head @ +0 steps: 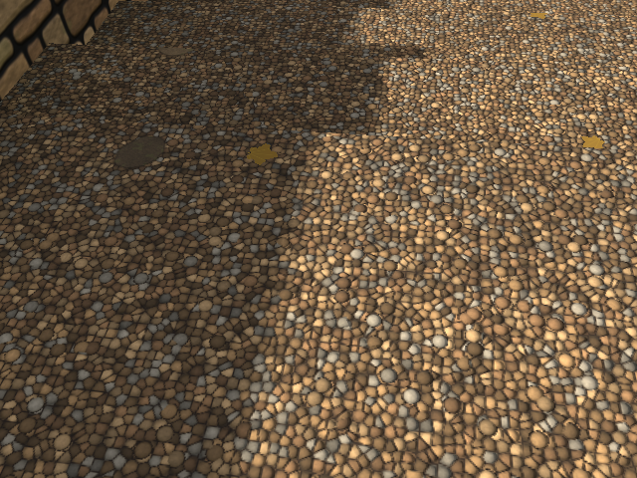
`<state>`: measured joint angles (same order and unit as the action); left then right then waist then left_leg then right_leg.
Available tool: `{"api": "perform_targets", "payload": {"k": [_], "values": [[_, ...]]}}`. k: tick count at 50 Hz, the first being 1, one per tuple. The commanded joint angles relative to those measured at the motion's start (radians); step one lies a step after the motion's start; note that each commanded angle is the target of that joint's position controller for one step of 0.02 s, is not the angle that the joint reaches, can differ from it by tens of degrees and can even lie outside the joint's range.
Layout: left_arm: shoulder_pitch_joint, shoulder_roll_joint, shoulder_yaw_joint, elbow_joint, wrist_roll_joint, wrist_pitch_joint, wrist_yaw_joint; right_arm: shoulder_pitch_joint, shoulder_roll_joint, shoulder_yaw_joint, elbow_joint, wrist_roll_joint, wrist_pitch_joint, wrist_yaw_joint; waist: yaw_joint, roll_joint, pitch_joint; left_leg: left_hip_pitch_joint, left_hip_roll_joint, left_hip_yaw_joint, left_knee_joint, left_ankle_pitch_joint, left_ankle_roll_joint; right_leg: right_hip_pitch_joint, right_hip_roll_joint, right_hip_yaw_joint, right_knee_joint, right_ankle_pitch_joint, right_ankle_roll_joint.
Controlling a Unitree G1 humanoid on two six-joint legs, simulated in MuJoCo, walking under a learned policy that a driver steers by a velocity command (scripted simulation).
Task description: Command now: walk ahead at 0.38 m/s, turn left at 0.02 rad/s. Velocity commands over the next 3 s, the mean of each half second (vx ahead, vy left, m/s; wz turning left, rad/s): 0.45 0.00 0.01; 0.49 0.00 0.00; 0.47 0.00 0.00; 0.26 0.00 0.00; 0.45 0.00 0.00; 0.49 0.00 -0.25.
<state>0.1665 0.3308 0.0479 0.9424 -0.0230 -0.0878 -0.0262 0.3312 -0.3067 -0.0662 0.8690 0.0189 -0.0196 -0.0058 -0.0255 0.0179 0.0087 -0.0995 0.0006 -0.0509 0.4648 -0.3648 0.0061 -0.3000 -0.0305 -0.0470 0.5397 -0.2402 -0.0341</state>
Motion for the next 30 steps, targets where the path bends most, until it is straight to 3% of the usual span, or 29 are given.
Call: {"api": "perform_targets", "payload": {"k": [1,2,3,5,7,11,14,19,22,23,24,25,26,27,28,29,30], "values": [[0.326,0.279,0.063,0.040,0.012,-0.006,0.007,-0.127,0.001,0.014,-0.152,-0.008,-0.046,0.001,0.151,-0.347,-0.073,-0.597,-0.079,0.029,0.516,-0.222,0.018,0.486,-0.362,0.706,-0.354,-0.351,-0.214],[0.253,0.216,0.044,0.024,0.021,-0.017,0.002,-0.118,-0.080,-0.005,-0.143,0.026,-0.060,-0.004,0.123,-0.231,-0.020,-0.676,-0.015,-0.064,0.674,-0.213,0.032,0.421,-0.396,0.796,-0.406,-0.547,-0.258],[0.178,0.156,0.027,-0.002,0.018,-0.026,0.002,-0.128,-0.122,-0.015,-0.141,0.037,-0.067,-0.001,0.098,-0.186,0.068,-0.730,0.040,-0.065,0.701,-0.105,0.055,0.368,-0.357,0.684,-0.403,-0.526,-0.219],[0.110,0.109,0.011,-0.029,0.025,-0.030,-0.001,-0.126,-0.115,-0.019,-0.117,0.009,-0.071,0.000,0.066,-0.127,0.090,-0.693,0.101,-0.038,0.640,0.064,0.059,0.313,-0.262,0.476,-0.397,-0.273,-0.155],[0.125,0.089,0.003,-0.029,0.028,-0.026,0.001,-0.137,-0.090,-0.019,-0.114,-0.004,-0.065,0.009,0.062,-0.127,0.073,-0.626,0.118,-0.013,0.573,0.170,0.042,0.284,-0.203,0.336,-0.412,-0.060,-0.128],[0.184,0.103,0.004,-0.010,0.025,-0.017,0.017,-0.217,-0.047,-0.010,-0.148,-0.009,-0.057,0.014,0.075,-0.082,0.066,-0.650,0.109,0.028,0.413,0.300,-0.011,0.308,-0.176,0.204,-0.423,0.264,-0.144],[0.206,0.102,0.002,-0.006,0.022,-0.008,0.029,-0.315,-0.015,0.005,-0.181,-0.003,-0.064,0.023,0.100,-0.089,0.086,-0.580,0.086,0.066,0.223,0.423,-0.024,0.263,-0.142,0.124,-0.445,0.306,-0.128],[0.290,0.103,0.007,0.024,0.012,0.011,0.035,-0.455,-0.008,0.018,-0.234,0.005,-0.079,0.052,0.127,-0.077,0.134,-0.569,0.051,0.081,0.059,0.451,0.006,0.354,-0.191,0.107,-0.426,0.357,-0.142],[0.277,0.122,0.019,0.020,0.010,0.023,0.040,-0.438,-0.043,0.008,-0.242,0.005,-0.087,0.065,0.075,-0.100,0.093,-0.504,0.021,0.086,0.021,0.367,0.054,0.449,-0.227,0.101,-0.328,0.615,-0.126],[0.269,0.138,0.026,0.015,0.012,0.028,0.042,-0.384,-0.069,-0.003,-0.229,0.003,-0.085,0.062,0.040,-0.123,0.040,-0.420,-0.009,0.105,0.032,0.326,0.073,0.472,-0.228,0.097,-0.254,0.803,-0.118],[0.253,0.145,0.028,0.009,0.017,0.036,0.043,-0.264,-0.106,-0.022,-0.198,0.004,-0.083,0.055,-0.029,-0.138,-0.045,-0.265,-0.040,0.128,0.028,0.312,0.102,0.469,-0.209,0.078,-0.110,0.965,-0.104],[0.239,0.134,0.023,-0.002,0.023,0.042,0.045,-0.091,-0.146,-0.042,-0.148,0.002,-0.077,0.042,-0.113,-0.131,-0.156,0.002,-0.016,0.105,0.031,0.354,0.139,0.352,-0.171,0.056,0.096,0.944,-0.075],[0.268,0.077,0.004,-0.033,0.039,0.037,0.046,0.077,-0.212,-0.059,-0.109,-0.018,-0.069,0.029,-0.139,0.008,-0.309,0.361,0.195,-0.164,0.072,0.297,0.215,0.058,-0.089,0.026,0.427,0.575,-0.045],[0.393,-0.049,-0.030,-0.023,0.028,0.012,0.031,0.088,-0.222,-0.055,-0.090,-0.018,-0.070,0.038,-0.052,0.251,-0.440,0.584,0.398,-0.656,-0.067,0.082,0.362,-0.255,0.102,0.119,0.719,-0.314,-0.005],[0.277,0.083,0.001,-0.037,-0.003,-0.012,0.022,0.050,-0.125,-0.030,-0.091,-0.006,-0.071,0.036,-0.094,0.146,-0.324,0.496,0.356,-0.645,-0.151,-0.018,0.312,-0.360,0.048,0.205,0.803,-0.327,-0.021],[0.182,0.114,0.012,-0.073,-0.027,-0.028,0.018,-0.033,-0.102,-0.021,-0.099,-0.005,-0.072,0.033,-0.072,0.106,-0.156,0.334,0.325,-0.480,-0.186,0.041,0.273,-0.402,-0.002,0.167,0.787,-0.237,-0.032],[0.136,0.097,0.009,-0.084,-0.022,-0.036,0.024,-0.098,-0.092,-0.018,-0.104,-0.011,-0.077,0.035,-0.037,0.009,-0.080,0.182,0.287,-0.379,-0.222,0.145,0.253,-0.370,-0.051,0.143,0.731,-0.145,-0.029]]}}
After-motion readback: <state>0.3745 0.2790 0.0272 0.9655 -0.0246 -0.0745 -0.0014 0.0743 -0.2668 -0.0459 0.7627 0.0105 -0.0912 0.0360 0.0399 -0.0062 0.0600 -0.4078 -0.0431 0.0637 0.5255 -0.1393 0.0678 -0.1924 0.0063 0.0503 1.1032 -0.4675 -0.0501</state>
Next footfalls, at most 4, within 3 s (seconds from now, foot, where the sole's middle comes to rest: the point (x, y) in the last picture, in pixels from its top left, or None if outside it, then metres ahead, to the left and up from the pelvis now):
0.50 left None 0.44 0.10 -0.77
1.02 right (405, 378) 0.73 -0.15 -0.77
1.54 left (309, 279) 1.03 0.07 -0.77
1.98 right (396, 283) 1.01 -0.16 -0.77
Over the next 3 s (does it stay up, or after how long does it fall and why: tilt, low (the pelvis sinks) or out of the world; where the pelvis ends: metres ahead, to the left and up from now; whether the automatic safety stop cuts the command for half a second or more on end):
stays up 1.49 -0.07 -0.03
